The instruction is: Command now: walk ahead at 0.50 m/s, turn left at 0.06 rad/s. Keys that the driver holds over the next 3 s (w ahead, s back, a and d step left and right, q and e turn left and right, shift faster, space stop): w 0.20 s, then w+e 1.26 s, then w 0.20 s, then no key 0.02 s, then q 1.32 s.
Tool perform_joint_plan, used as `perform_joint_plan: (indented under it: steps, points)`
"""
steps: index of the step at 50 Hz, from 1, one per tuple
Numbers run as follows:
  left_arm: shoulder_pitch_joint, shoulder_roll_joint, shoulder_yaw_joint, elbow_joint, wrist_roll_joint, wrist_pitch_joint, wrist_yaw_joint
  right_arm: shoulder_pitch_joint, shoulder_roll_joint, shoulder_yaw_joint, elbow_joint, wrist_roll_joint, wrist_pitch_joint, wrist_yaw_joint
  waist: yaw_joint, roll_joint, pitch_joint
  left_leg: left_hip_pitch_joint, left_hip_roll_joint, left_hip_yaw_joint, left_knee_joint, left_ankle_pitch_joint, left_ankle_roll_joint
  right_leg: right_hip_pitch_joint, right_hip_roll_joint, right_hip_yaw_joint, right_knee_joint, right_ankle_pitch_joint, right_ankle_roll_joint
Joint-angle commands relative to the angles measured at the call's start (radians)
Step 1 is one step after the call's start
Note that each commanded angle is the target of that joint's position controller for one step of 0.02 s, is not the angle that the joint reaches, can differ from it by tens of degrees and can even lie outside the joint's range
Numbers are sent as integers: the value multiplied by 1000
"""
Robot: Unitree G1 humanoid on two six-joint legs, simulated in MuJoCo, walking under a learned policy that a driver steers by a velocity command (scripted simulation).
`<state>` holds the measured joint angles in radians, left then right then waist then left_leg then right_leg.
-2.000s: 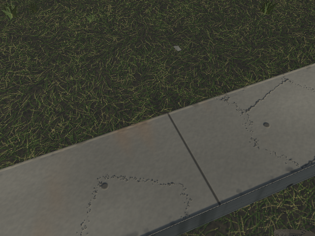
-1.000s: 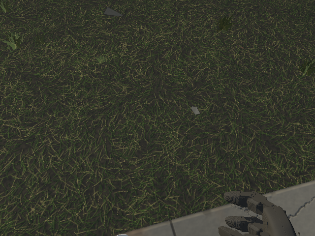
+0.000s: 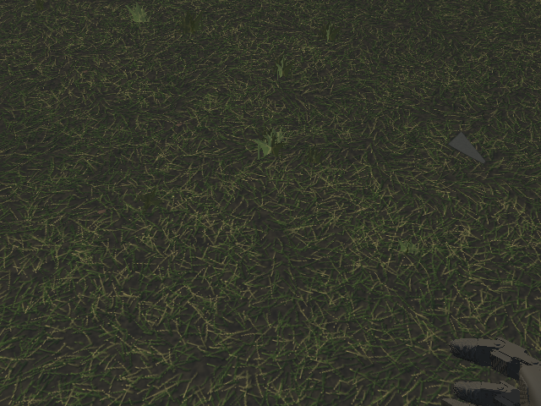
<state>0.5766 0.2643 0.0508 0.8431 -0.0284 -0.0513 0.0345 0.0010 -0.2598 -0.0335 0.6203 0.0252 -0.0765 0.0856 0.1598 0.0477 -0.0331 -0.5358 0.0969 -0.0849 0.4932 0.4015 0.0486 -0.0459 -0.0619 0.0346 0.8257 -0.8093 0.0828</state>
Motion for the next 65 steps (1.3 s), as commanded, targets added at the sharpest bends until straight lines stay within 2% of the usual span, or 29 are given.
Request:
perform_joint_plan:
  steps: [1,2,3,4,5,6,7,8,10,12,18,22,24,26,27,28,29,30,31,32,36,41,47,50,51,52,53,56,65]
  points:
    - [-81,107,27,-29,2,15,5,302,-97,-56,113,-18,-1,-18,-222,-58,3,408,-18,93,-196,102,-8,-171,-29,12,313,586,-105]
    - [-66,96,31,-13,-1,6,1,493,-130,-66,165,-43,-1,-24,-314,-25,-60,715,55,20,-123,129,43,-417,41,7,668,370,-77]
    - [8,-8,15,-20,16,-14,-13,566,-186,-51,198,-72,-8,-20,-278,204,-148,962,129,-19,217,517,15,-735,87,105,1042,-81,-72]
    - [135,2,2,-37,-4,-51,-26,596,-239,-83,215,-36,3,-27,-225,442,-256,1033,204,-176,272,593,90,-879,76,201,1077,40,-78]
    - [97,29,-1,-62,-23,-71,-20,583,-269,-104,229,-19,28,-33,-224,399,-300,996,274,-356,126,162,186,-977,57,149,1123,117,-64]
    - [6,33,-5,-93,-37,-79,-1,534,-262,-104,244,-18,37,-36,-195,235,-278,868,320,-505,-37,-273,233,-1027,23,82,1169,241,-67]
    - [-112,75,12,-113,-34,-73,21,375,-186,-70,189,-31,16,-43,-159,68,-206,658,346,-537,-168,-512,233,-997,-35,61,958,470,-104]
    - [-166,81,7,-128,-21,-55,27,289,-162,-59,187,-41,-11,-44,-123,107,-118,485,374,-605,-152,-453,264,-950,-67,93,891,504,-108]
    - [-224,58,11,-122,26,-13,13,220,-66,-26,209,-41,-29,-54,-88,26,37,188,229,-316,-168,-363,191,-776,-114,117,563,578,-71]
    - [-296,31,9,-144,32,-16,2,253,-95,-33,231,-51,-36,-84,-103,71,60,169,177,-204,-211,-298,184,-733,-106,102,350,689,-43]
    - [-533,-17,-11,-219,8,-11,-49,405,-111,-42,298,-12,-20,-115,-204,6,74,381,138,14,-267,-204,109,-649,0,11,-92,917,-110]
    - [-627,-18,-7,-269,10,-12,-80,438,-117,-47,325,-19,3,-115,-224,-16,104,570,161,82,-200,-118,75,-694,35,-31,-183,819,-163]
    - [-595,6,5,-274,22,-10,-87,408,-150,-54,309,-18,12,-114,-190,31,44,580,146,127,-86,203,57,-541,94,-111,-192,698,-195]
    - [-335,91,50,-214,21,-4,-84,368,-171,-59,287,-18,19,-121,-46,24,-91,470,104,177,246,350,23,-157,145,-114,-258,739,-252]
    - [-160,196,81,-179,17,6,-63,366,-144,-48,252,-47,5,-123,0,-130,-209,196,36,219,605,-51,-23,175,-48,188,-262,859,-329]
    - [-165,249,84,-178,0,-2,-67,477,-33,-7,240,-50,-30,-90,-81,-351,-355,-171,-171,76,944,-928,-70,487,-284,756,-435,704,-544]
    - [-140,176,69,-177,14,-1,-61,377,-129,-35,222,-21,-68,-72,-26,-221,-329,-316,-114,-65,954,-902,-44,485,-253,776,-506,489,-498]
    - [-212,143,61,-186,24,-7,-51,252,-150,-43,177,5,-80,-77,-39,-178,-161,-356,-78,-38,891,-830,-30,342,-214,626,-520,542,-448]
    - [-296,132,55,-201,25,-13,-52,210,-128,-41,160,-8,-78,-86,-101,-39,-64,-280,-39,-32,779,-760,-27,133,-171,517,-544,660,-412]
    - [-354,108,49,-215,26,-18,-53,210,-133,-52,165,-32,-65,-97,-141,-23,-38,-196,-12,-24,689,-735,-36,8,-138,438,-556,775,-390]
    - [-356,109,49,-215,17,-22,-39,208,-89,-54,133,-47,-19,-104,-193,-76,-20,-57,-11,8,512,-656,-88,-215,-71,306,-598,913,-381]
    - [-255,139,60,-174,5,-9,-18,-5,-45,-35,59,-39,-22,-94,-120,-109,19,7,-79,19,158,-361,-105,-268,-4,260,-582,793,-312]
    - [-197,134,63,-152,-2,3,-16,-78,-105,-49,12,-15,-49,-71,-101,-151,14,97,-117,-16,-17,-447,-80,-133,-44,414,-464,680,-289]
    - [-241,75,43,-178,7,4,-18,148,-167,-79,52,-28,-67,-81,-221,-150,-108,461,-25,-58,-66,-485,12,-204,23,379,-205,733,-227]
    - [-173,17,25,-194,-1,-5,-22,296,-247,-99,65,-48,-65,-91,-243,31,-253,820,190,-333,-61,-532,141,-470,138,235,104,538,-153]
    - [-106,45,19,-209,-16,-8,-17,362,-244,-103,102,-31,-52,-83,-228,266,-312,923,342,-676,-149,-752,240,-686,149,168,325,210,-127]
    - [-145,137,40,-192,-17,-3,-14,311,-157,-82,81,-18,-47,-82,-236,142,-182,818,316,-625,-178,-870,207,-768,78,173,426,270,-114]
    - [-287,128,52,-220,12,12,-18,198,-78,-53,76,-33,-32,-82,-201,33,28,513,188,-294,-247,-628,129,-723,-6,119,387,457,-102]
    - [-415,55,28,-269,4,17,-49,218,-144,-69,146,-27,-36,-84,-203,27,57,473,127,77,-328,-273,119,-685,-45,40,59,777,-79]
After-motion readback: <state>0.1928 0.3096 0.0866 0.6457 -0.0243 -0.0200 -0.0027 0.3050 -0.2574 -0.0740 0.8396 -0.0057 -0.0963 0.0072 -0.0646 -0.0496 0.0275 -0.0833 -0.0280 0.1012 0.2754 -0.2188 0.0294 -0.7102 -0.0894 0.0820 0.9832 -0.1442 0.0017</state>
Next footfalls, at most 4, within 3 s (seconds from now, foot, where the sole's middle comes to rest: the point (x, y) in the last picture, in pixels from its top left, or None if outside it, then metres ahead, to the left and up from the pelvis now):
0.04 left None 0.16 0.15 -0.85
0.52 right None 0.48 -0.07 -0.85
1.00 left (301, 325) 0.77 0.06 -0.85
1.52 right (434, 315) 0.86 -0.32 -0.85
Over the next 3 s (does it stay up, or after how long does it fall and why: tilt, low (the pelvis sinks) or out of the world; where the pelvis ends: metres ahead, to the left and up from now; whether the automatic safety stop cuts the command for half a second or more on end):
stays up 1.00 -0.32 -0.08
